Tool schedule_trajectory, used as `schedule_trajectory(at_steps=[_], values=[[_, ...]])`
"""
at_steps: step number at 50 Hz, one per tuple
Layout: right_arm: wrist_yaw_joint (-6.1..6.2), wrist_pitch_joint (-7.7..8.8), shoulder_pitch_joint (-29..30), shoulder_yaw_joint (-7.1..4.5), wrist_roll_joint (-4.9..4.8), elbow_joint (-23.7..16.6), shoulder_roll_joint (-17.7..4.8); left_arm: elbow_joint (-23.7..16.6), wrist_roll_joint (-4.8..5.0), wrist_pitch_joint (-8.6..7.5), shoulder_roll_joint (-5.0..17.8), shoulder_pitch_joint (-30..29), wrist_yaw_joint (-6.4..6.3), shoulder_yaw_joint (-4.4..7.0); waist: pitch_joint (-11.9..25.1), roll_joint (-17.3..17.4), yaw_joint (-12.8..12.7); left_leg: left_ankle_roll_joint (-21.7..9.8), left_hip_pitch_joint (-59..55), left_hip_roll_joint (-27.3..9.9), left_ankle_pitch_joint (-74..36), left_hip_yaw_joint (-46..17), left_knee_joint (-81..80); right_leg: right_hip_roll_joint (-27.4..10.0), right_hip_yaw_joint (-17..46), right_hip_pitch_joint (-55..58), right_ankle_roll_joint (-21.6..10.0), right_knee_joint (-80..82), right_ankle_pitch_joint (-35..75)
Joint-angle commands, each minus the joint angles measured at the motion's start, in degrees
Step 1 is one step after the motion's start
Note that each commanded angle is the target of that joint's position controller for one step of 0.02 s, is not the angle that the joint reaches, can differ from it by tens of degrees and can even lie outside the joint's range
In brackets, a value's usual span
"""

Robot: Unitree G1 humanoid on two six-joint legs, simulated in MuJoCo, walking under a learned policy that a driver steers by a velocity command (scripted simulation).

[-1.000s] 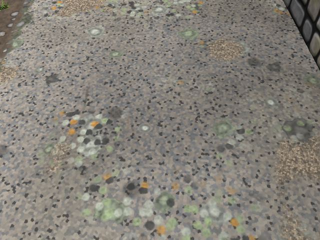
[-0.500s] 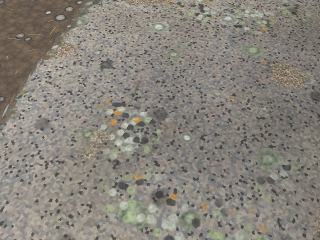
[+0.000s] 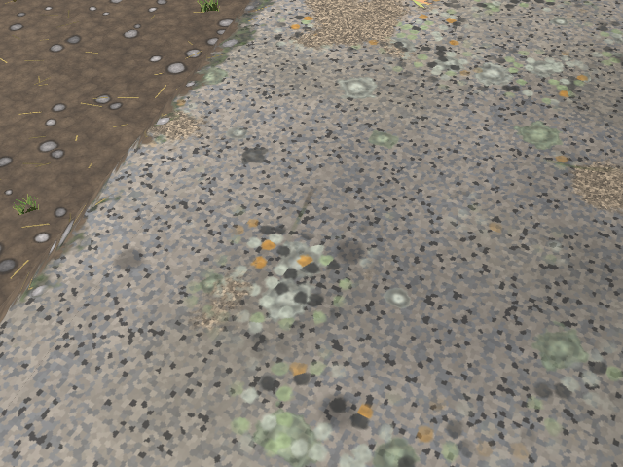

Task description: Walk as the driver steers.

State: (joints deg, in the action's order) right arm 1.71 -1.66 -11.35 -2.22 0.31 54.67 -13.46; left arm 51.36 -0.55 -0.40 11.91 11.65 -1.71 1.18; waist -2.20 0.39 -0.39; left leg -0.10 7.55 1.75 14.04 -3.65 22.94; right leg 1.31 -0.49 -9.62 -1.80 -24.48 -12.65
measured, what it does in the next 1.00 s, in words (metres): walks ahead: left foot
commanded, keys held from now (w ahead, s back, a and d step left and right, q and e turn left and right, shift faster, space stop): no key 0.28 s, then w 0.68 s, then e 0.04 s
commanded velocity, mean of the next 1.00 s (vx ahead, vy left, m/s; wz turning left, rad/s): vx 0.25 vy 0.00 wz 0.01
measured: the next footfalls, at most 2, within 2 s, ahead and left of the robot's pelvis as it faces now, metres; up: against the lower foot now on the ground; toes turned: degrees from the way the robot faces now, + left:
left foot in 1.00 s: +0.38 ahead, +0.08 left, +0.00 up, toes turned +4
right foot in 1.52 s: +0.43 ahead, -0.10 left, +0.00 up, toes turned -20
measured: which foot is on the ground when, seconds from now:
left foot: down 0.00-0.54, up 0.56-0.98, down 1.00-1.00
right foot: down 0.00-1.00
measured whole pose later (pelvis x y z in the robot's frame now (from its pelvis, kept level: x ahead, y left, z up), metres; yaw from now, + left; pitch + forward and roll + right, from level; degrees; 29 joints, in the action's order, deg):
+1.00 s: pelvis +0.22 +0.01 -0.02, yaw -1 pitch +1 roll +0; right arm -0.9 3.6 2.4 -1.4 1.6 50.9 -11.3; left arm 64.6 -0.8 -5.2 9.3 30.2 -0.9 0.7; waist -3.5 0.4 -3.6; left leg -7.1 26.5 1.3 5.2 6.5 29.7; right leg 1.9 -0.3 8.0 -2.7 -22.1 -27.2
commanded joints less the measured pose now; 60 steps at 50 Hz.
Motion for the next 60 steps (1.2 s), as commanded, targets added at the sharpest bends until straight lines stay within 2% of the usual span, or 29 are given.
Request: schedule_trajectory(at_steps=[1,4,14,15,17,19,21,22,24,26,27,28,29,30,32,35,40,44,47,48,49,50,51,52,53,54,55,57,60], values=[[-0.13,1.06,-0.8,-0.52,0.05,-0.4,-4.6,0.2,-0.01,0.12,7.6,1.9,-0.22,1.89,1.2,1.1,0.5,-2.1,0.5,-6.0,-13.8,-5.0,-3.2,-5.5,5.6,2.4,-1.0,4.5,9.5],[0.52,1.29,-1.2,-0.32,0.24,2.1,-5.5,1.5,-0.17,0.55,6.9,1.3,0.05,1.85,0.3,2.4,-0.1,-2.1,1.3,-5.8,-12.2,-5.2,-4.5,-5.9,5.9,2.7,-1.1,5.0,8.8],[0.59,1.64,-1.7,0.61,0.21,6.5,-4.7,7.5,-0.17,0.70,5.8,2.3,0.06,1.07,-1.2,0.2,0.0,-2.7,3.0,-5.9,-4.8,-5.8,-6.9,-5.7,5.9,1.8,-0.3,6.7,3.7],[0.57,1.58,-2.5,0.64,0.25,7.0,-4.8,8.0,-0.23,0.74,5.7,3.0,0.11,0.99,0.0,0.4,0.0,-3.0,2.8,-5.4,1.3,-5.9,-7.5,-4.9,5.4,2.0,-0.4,6.5,-1.3],[0.47,0.97,-3.5,-0.25,0.35,7.1,-6.9,7.9,-0.58,1.08,6.7,3.3,0.30,1.44,-1.5,1.7,0.3,-5.3,5.4,-4.3,20.0,-6.8,-7.0,-2.1,3.7,-1.9,-1.6,2.7,-17.1],[0.20,0.60,-5.5,-0.66,0.54,7.0,-7.2,6.9,-0.96,1.18,5.6,1.9,0.75,1.22,-6.0,3.2,1.6,-8.1,7.1,-6.8,31.7,-11.8,-9.1,-0.8,3.4,-9.6,-2.4,-1.3,-23.6],[0.19,0.88,-8.2,-1.37,0.67,7.7,-8.0,5.9,-1.45,0.30,2.6,1.0,1.26,0.49,-6.0,8.7,2.3,-11.5,3.7,-13.4,32.9,-20.7,-14.3,0.7,-1.4,-13.1,-1.5,-10.5,-12.9],[0.08,1.15,-7.9,-1.65,0.78,7.6,-8.0,5.6,-1.64,-0.28,3.1,1.2,1.43,0.59,-5.5,8.9,2.1,-12.7,4.4,-15.8,30.3,-22.8,-15.9,-0.7,-1.5,-12.6,-1.5,-14.1,-9.7],[-0.28,1.72,-4.6,-1.96,0.72,6.5,-8.2,5.7,-1.24,-1.33,4.1,3.5,1.92,0.97,-4.2,7.2,-0.4,-12.2,6.9,-15.0,26.0,-19.7,-15.0,-1.5,-1.2,-8.4,-2.3,-11.9,-11.6],[-0.56,1.94,0.9,-2.07,0.09,4.8,-7.3,8.8,-0.64,-2.04,2.5,12.4,1.81,1.00,-4.5,5.7,-5.3,-9.6,17.2,-9.5,24.6,-11.9,-9.1,0.8,-3.3,7.0,-3.4,-1.2,-8.2],[-0.63,2.30,3.2,-1.86,0.33,3.5,-5.9,10.7,-0.73,-2.32,3.9,17.9,1.24,1.48,-5.3,0.7,-7.4,-8.0,23.8,-5.8,22.0,-7.7,-0.3,-1.5,1.8,13.9,-3.9,4.5,-11.1],[-1.10,2.98,3.9,-0.62,0.08,1.8,-0.9,11.8,-1.33,-2.81,8.5,24.0,0.62,2.46,-2.5,-12.9,-8.3,-5.2,31.1,1.1,17.4,1.8,18.0,-14.8,23.3,19.7,-6.5,15.8,-26.7],[-1.44,3.37,5.1,-0.92,1.36,0.3,-2.9,12.4,-1.01,-2.56,11.7,24.6,0.84,3.34,-6.1,-13.2,-7.1,-5.2,37.3,1.6,15.6,3.7,27.3,-22.2,36.6,15.3,-9.7,21.3,-35.9],[-2.04,3.82,4.7,-1.15,2.08,0.1,-4.2,11.0,-1.05,-2.62,9.9,19.6,0.91,2.89,-9.3,-7.9,-3.5,-5.7,37.1,-2.0,10.6,1.2,32.6,-22.7,36.3,9.6,-11.1,21.6,-36.1],[-3.23,4.68,2.0,-1.01,1.66,1.7,-3.2,8.5,-0.59,-3.82,7.0,13.3,1.27,2.16,-8.3,-4.2,-0.1,-4.7,34.3,-4.6,2.7,1.6,34.4,-17.4,25.8,7.6,-9.1,21.6,-23.3],[-3.98,4.52,2.9,-1.07,2.12,1.6,-2.8,9.7,-0.44,-5.21,4.5,16.4,1.06,1.37,-5.2,-4.4,-0.2,-2.9,34.0,-5.1,-3.0,4.5,34.6,-13.1,15.0,11.0,-8.1,19.8,-3.0],[-3.87,3.93,13.9,-0.17,1.59,-3.4,-1.2,11.2,-0.53,-5.42,3.7,21.2,0.86,0.63,-5.9,-5.4,-2.5,-1.0,35.4,-4.1,-6.5,8.3,25.4,-11.5,8.2,11.4,-8.8,17.5,18.2],[-3.86,4.00,19.2,0.58,0.92,-6.6,-0.8,11.7,-0.66,-5.54,4.9,22.1,0.58,0.67,-6.3,-7.0,-3.3,-2.9,28.1,-2.3,-8.6,10.7,14.2,-12.1,5.7,11.1,-8.7,16.7,27.6],[-2.87,4.44,13.0,-0.28,0.82,-5.9,-3.0,11.5,-0.57,-5.67,6.5,19.3,0.45,0.99,-2.8,-7.1,0.7,-6.4,17.0,0.6,-6.5,11.3,10.3,-13.2,3.5,13.3,-7.1,8.6,48.5],[-2.37,4.82,6.0,-1.04,0.69,-3.9,-4.4,11.4,-0.56,-5.54,7.3,18.5,0.41,1.22,1.0,-6.9,3.6,-7.6,10.1,2.2,-5.6,11.2,9.0,-12.9,2.6,14.3,-6.3,0.7,55.1],[-1.72,5.51,-3.3,-1.78,0.96,-0.8,-5.4,11.4,-0.09,-5.32,7.2,17.7,0.49,1.18,5.3,-5.5,7.4,-8.6,-1.4,2.0,-10.1,10.5,4.5,-11.0,1.8,10.7,-5.0,-10.7,53.6],[-0.99,6.21,-12.0,-2.81,2.52,0.9,-8.7,10.2,0.51,-5.31,5.3,18.0,0.71,0.57,11.1,-2.6,9.9,-10.3,-15.6,-7.9,-8.5,0.7,4.0,-8.5,1.3,-0.2,-4.1,-25.5,35.7],[-1.09,6.22,-14.0,-3.68,3.88,0.7,-13.7,9.7,2.55,-4.69,-2.8,26.3,0.81,-0.84,19.4,10.6,4.8,-18.2,-30.5,-28.5,-22.4,-26.1,2.3,1.5,-2.3,-18.8,-1.6,-48.6,-17.7],[-1.65,5.55,-12.3,-3.95,0.63,0.5,-12.3,10.8,1.26,-3.99,4.4,24.6,0.14,1.25,20.3,3.0,5.6,-20.4,-23.5,-27.9,-25.1,-31.0,-2.6,1.7,4.1,-19.5,-2.1,-55.0,-16.6],[-1.63,5.77,-4.5,-2.75,0.05,-0.7,-8.5,9.2,0.58,-3.74,4.2,19.1,0.03,1.57,10.6,1.8,2.3,-18.4,-13.9,-25.6,-26.8,-19.9,-4.0,-1.6,4.4,-20.6,-2.2,-54.0,-11.7],[-1.74,6.36,-0.9,-1.66,0.13,-1.3,-4.3,8.3,-0.18,-3.76,3.3,15.5,0.11,1.57,4.9,0.7,1.5,-16.3,-6.1,-22.6,-32.6,-12.3,-5.7,-3.3,3.6,-19.9,-2.2,-51.2,-9.3],[-1.44,6.81,-0.4,-1.04,0.42,-1.0,-2.3,8.0,-0.67,-3.21,3.3,13.8,0.38,2.09,2.7,1.0,0.4,-13.9,-1.8,-19.9,-36.6,-6.3,-6.5,-4.4,3.7,-18.1,-2.1,-48.8,-8.3],[-0.58,7.12,-1.9,-0.40,0.48,-0.1,-0.9,7.5,-1.25,-1.45,2.0,14.4,1.21,2.56,2.3,2.7,-1.7,-11.7,3.0,-17.6,-42.4,0.9,-7.2,-4.3,2.7,-14.7,-1.5,-45.8,-7.6],[-0.20,7.59,-3.3,-0.69,0.62,-0.5,-3.4,6.3,-1.03,0.31,0.6,13.3,1.57,2.90,3.6,3.1,-3.3,-11.9,3.7,-17.4,-46.5,5.9,-7.1,-3.3,1.0,-16.0,-0.8,-43.0,-5.0]])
